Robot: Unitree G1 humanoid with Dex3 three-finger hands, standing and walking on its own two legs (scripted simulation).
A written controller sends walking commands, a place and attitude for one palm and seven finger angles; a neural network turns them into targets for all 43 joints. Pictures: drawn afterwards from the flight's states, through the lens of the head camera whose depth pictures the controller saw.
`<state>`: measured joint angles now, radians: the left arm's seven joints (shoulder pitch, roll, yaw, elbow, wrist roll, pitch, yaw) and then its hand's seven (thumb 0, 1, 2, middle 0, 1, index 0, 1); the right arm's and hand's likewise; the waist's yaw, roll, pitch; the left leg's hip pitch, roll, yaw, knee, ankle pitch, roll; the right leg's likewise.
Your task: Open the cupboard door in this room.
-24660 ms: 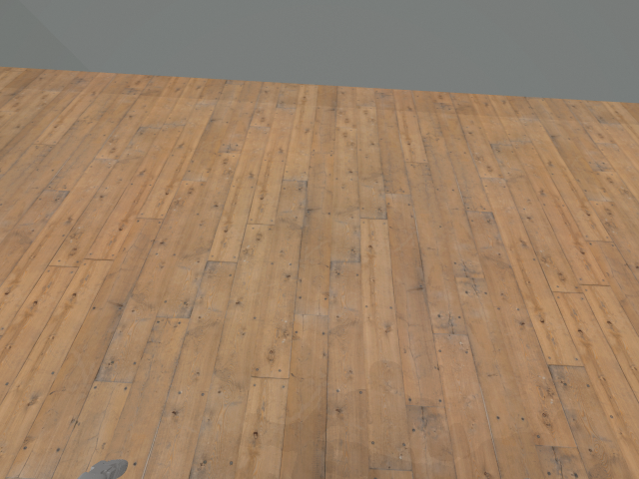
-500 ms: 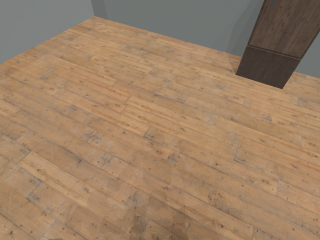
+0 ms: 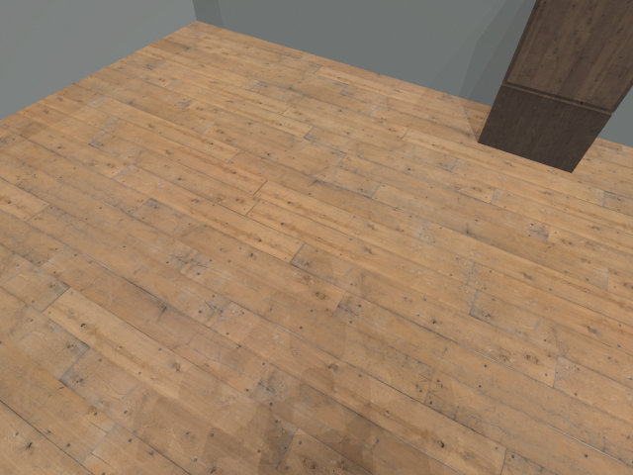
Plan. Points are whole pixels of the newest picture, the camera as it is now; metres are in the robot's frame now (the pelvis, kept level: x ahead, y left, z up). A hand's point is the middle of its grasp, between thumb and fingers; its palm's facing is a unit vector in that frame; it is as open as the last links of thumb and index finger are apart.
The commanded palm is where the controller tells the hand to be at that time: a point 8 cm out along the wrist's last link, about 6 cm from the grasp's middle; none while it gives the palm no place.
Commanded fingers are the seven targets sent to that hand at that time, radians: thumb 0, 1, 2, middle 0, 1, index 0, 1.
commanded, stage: stand and wait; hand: left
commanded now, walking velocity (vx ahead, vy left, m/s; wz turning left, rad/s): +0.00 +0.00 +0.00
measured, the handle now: out of the picture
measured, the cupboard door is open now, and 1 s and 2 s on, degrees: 0 0 0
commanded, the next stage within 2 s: turn or walk to find it in 0.26 s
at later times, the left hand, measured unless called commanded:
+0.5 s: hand out of the picture +0.08 +0.25 -0.16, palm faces +0.02 -0.95 -0.32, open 7.4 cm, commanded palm none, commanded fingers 0.00 0.90 0.90 -0.20 -0.30 -0.20 -0.30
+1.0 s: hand out of the picture -0.04 +0.22 -0.19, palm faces +0.25 -0.94 -0.21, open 7.4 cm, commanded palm none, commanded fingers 0.00 0.90 0.90 -0.20 -0.30 -0.20 -0.30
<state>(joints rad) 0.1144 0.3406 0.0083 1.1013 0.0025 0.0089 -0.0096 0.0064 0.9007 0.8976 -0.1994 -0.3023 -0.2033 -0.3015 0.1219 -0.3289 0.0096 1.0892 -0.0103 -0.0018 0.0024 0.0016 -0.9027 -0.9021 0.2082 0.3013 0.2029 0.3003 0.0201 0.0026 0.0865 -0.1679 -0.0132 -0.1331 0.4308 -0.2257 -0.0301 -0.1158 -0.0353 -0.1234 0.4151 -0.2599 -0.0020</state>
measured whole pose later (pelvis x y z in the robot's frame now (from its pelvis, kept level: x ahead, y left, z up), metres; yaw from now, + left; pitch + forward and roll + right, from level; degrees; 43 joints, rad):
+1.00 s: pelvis -0.02 +0.02 -0.02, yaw +16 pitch +0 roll +0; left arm 0.21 0.23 0.02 1.01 0.02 0.02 0.01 0.00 0.90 0.90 -0.20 -0.30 -0.20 -0.30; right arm 0.22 -0.24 -0.04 1.03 -0.01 0.04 0.01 0.00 -0.91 -0.90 0.20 0.30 0.20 0.30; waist 0.00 -0.03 0.08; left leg -0.29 0.06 0.09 0.65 -0.31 -0.02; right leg -0.23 -0.16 -0.28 0.63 -0.37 0.03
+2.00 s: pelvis -0.08 -0.03 -0.01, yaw +45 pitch +0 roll +0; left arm 0.26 0.26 0.05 1.04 0.02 0.07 0.02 0.01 0.90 0.90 -0.20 -0.30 -0.20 -0.30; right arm 0.13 -0.19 -0.03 0.99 -0.02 0.02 0.00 0.00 -0.91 -0.90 0.20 0.30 0.20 0.30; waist 0.03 -0.06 0.07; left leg -0.20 0.00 0.04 0.54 -0.33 0.03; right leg -0.42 -0.11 -0.11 0.95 -0.48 0.06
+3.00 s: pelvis -0.12 -0.09 +0.00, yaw +70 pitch +0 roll -2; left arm 0.21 0.28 0.06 1.01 0.01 0.06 0.01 0.01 0.91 0.90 -0.19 -0.30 -0.20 -0.30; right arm 0.15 -0.18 -0.03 0.98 -0.02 0.01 -0.01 0.00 -0.90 -0.90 0.21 0.30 0.20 0.30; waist 0.03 -0.04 0.08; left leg -0.20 -0.02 -0.01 0.45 -0.24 0.05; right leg -0.46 -0.09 -0.04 1.07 -0.40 0.09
